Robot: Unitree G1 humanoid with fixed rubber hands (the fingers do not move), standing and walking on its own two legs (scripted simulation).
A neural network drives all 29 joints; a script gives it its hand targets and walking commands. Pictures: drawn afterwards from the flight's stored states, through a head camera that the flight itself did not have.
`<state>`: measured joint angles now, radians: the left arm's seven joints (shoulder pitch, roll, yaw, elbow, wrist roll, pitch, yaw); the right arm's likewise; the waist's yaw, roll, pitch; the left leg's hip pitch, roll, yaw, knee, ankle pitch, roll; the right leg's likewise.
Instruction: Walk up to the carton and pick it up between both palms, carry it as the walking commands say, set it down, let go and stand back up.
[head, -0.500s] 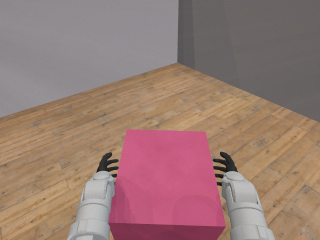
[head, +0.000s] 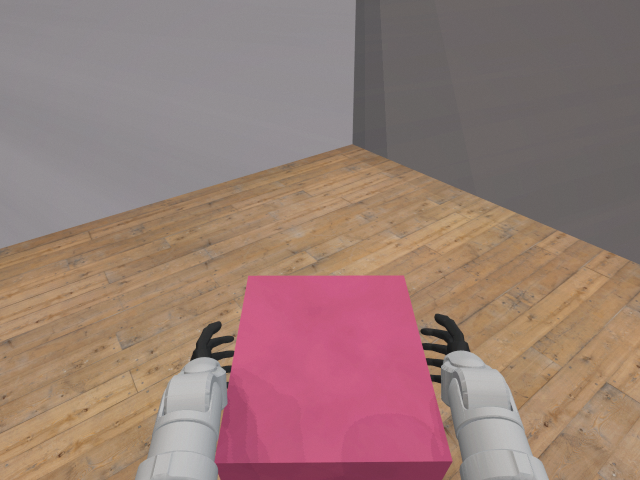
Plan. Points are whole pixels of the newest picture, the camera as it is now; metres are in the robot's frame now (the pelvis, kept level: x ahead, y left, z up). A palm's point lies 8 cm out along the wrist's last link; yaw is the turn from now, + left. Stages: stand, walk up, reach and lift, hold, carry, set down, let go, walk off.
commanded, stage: reach and lift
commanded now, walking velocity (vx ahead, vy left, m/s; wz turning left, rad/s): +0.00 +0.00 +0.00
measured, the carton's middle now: (327, 380) +0.33 +0.01 -0.03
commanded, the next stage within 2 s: hold in 0.04 s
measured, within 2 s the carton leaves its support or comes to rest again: neither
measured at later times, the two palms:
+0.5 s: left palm (208, 382) +0.29 +0.18 +0.03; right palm (457, 372) +0.29 -0.16 +0.03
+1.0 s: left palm (202, 383) +0.28 +0.18 +0.04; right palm (459, 375) +0.28 -0.16 +0.04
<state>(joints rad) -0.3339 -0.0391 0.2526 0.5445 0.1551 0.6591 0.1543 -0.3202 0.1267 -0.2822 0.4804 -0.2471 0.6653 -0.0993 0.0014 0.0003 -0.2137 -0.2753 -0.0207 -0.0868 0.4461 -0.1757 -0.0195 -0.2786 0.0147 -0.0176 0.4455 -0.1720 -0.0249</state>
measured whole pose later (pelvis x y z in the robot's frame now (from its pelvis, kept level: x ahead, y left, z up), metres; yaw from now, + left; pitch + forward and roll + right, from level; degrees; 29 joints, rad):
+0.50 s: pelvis +0.01 +0.00 +0.00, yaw +0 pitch +1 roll +0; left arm -0.29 -0.05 0.25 0.53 0.16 0.67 0.15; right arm -0.29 0.14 -0.28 0.47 -0.25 0.67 -0.10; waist 0.00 0.00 -0.21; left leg -0.27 -0.02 -0.09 0.42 -0.17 -0.02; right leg -0.28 0.01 -0.02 0.43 -0.18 -0.02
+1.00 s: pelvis +0.00 +0.00 +0.00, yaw +0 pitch +0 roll +0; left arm -0.29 -0.05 0.25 0.50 0.16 0.67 0.16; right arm -0.27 0.14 -0.28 0.43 -0.25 0.66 -0.10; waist 0.00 0.00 -0.21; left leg -0.27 -0.02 -0.09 0.44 -0.17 -0.02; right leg -0.27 0.02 -0.02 0.43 -0.16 -0.02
